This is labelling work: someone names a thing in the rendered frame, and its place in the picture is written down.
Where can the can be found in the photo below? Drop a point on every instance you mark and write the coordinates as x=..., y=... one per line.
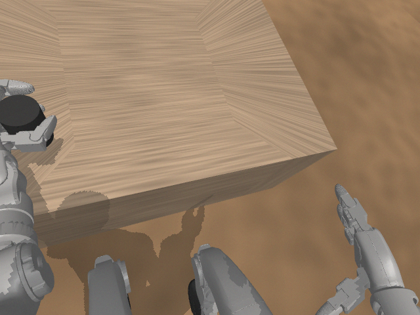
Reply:
x=21, y=113

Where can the left robot arm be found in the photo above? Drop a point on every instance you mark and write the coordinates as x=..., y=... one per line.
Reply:
x=25, y=276

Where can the left robot hand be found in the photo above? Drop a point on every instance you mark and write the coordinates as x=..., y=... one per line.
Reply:
x=25, y=141

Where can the right robot foot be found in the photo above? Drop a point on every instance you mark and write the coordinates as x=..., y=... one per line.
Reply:
x=193, y=298

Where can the right robot arm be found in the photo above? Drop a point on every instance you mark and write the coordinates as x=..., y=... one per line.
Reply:
x=394, y=301

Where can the right robot hand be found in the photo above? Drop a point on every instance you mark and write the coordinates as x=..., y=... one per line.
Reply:
x=377, y=267

